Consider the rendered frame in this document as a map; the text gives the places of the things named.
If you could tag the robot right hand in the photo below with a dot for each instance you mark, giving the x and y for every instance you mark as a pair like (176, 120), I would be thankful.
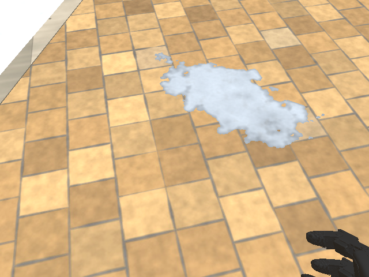
(345, 244)

